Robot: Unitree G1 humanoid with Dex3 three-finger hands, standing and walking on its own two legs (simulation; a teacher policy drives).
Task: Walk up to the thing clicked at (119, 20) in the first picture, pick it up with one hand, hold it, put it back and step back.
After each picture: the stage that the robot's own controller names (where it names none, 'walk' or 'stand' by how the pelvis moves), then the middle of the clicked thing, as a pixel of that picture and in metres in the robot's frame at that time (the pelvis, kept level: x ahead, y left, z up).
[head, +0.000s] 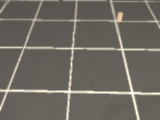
stand; (119, 17) +1.94 -0.51 -0.72
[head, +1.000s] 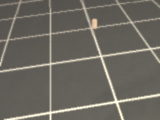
walk; (94, 23) +1.88 -0.02 -0.70
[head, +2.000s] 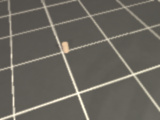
walk; (65, 47) +1.34 +0.29 -0.72
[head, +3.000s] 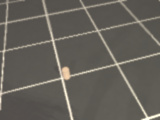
walk; (66, 73) +0.91 +0.25 -0.72
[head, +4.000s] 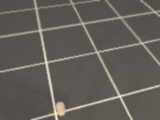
walk; (60, 108) +0.57 +0.21 -0.71
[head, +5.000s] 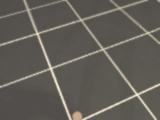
walk; (77, 119) +0.44 +0.10 -0.66
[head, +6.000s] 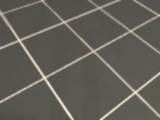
stand; out of the picture +0.37 -0.07 -0.69
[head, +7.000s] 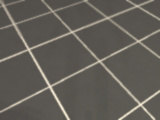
stand; out of the picture +0.34 -0.02 -0.72
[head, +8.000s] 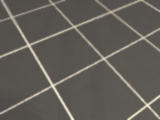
stand; out of the picture +0.27 -0.09 -0.70
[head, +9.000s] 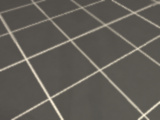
stand; out of the picture +0.27 -0.06 -0.72
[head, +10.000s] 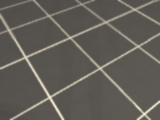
stand; out of the picture +0.25 -0.07 -0.73
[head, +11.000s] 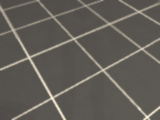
stand; out of the picture +0.25 -0.07 -0.73
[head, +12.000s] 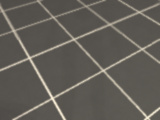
stand; out of the picture +0.25 -0.07 -0.73
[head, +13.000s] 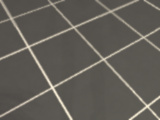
go down; out of the picture +0.26 -0.07 -0.72
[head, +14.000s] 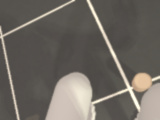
go down; (140, 82) +0.35 -0.13 -0.29
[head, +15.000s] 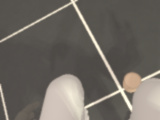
close in; (131, 83) +0.35 -0.13 -0.27
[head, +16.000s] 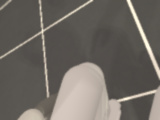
close in; out of the picture +0.34 -0.16 -0.22
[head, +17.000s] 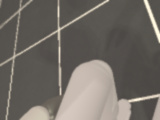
go down; out of the picture +0.35 -0.16 -0.22
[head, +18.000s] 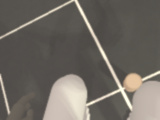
go down; (131, 83) +0.35 -0.12 -0.30
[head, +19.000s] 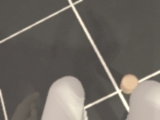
go down; (128, 84) +0.35 -0.13 -0.29
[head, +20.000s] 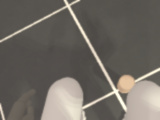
go down; (125, 84) +0.35 -0.12 -0.31
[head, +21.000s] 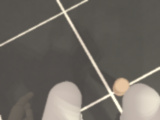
go down; (120, 87) +0.35 -0.11 -0.33
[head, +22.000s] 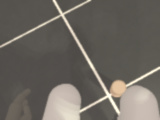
go down; (117, 89) +0.35 -0.11 -0.35
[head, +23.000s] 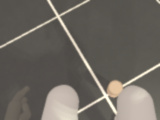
go down; (114, 89) +0.35 -0.10 -0.35
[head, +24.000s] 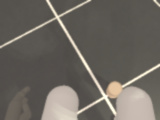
go down; (113, 90) +0.35 -0.10 -0.36
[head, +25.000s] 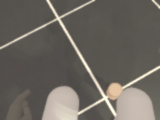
go down; (114, 91) +0.34 -0.10 -0.36
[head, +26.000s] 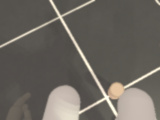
go down; (115, 91) +0.34 -0.10 -0.36
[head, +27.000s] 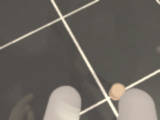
go down; (116, 92) +0.34 -0.11 -0.35
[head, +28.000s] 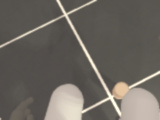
go down; (120, 91) +0.34 -0.11 -0.35
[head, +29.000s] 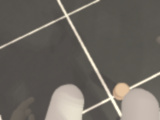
go down; (120, 91) +0.34 -0.11 -0.35
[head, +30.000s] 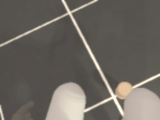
go down; (123, 90) +0.34 -0.11 -0.34
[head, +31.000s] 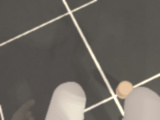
go down; (123, 90) +0.35 -0.12 -0.33
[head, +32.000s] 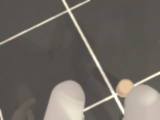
close in; (124, 88) +0.35 -0.12 -0.32
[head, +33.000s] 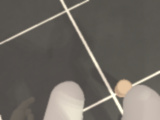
close in; (122, 89) +0.34 -0.12 -0.32
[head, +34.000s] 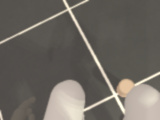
go down; (125, 88) +0.35 -0.12 -0.31
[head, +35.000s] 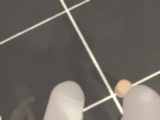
go down; (122, 89) +0.34 -0.12 -0.32
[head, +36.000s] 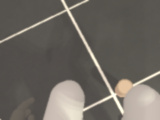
go down; (123, 88) +0.35 -0.12 -0.32
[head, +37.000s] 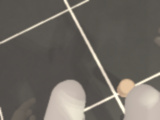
go down; (125, 88) +0.35 -0.12 -0.31
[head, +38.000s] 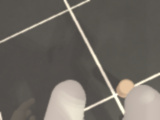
go down; (124, 88) +0.35 -0.12 -0.31
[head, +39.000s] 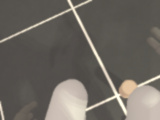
go down; (127, 89) +0.35 -0.12 -0.31
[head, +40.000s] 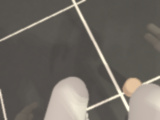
go down; (131, 87) +0.34 -0.13 -0.29
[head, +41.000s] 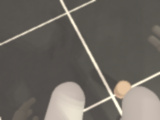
go down; (122, 90) +0.35 -0.12 -0.33
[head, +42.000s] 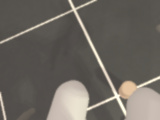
go down; (127, 90) +0.35 -0.12 -0.32
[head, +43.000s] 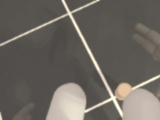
stand; (123, 92) +0.34 -0.12 -0.34
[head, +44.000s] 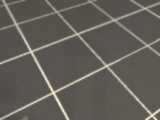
stand; out of the picture +0.26 -0.07 -0.66
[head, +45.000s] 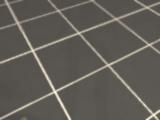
stand; out of the picture +0.26 -0.07 -0.66
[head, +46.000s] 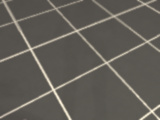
stand; out of the picture +0.26 -0.07 -0.66
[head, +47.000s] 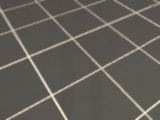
stand; out of the picture +0.29 -0.08 -0.72
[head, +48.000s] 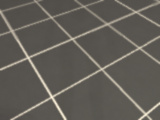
stand; out of the picture +0.27 -0.08 -0.73
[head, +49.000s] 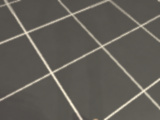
walk; out of the picture +0.33 -0.11 -0.70
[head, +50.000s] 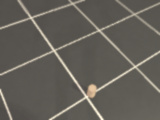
walk; (91, 91) +0.62 -0.11 -0.70
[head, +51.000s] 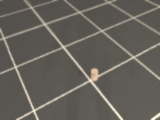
stand; (94, 74) +0.95 -0.04 -0.71
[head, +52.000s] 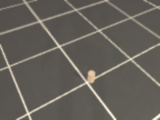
stand; (91, 76) +0.89 -0.08 -0.72
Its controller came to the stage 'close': no
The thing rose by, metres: 0.00
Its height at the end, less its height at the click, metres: +0.00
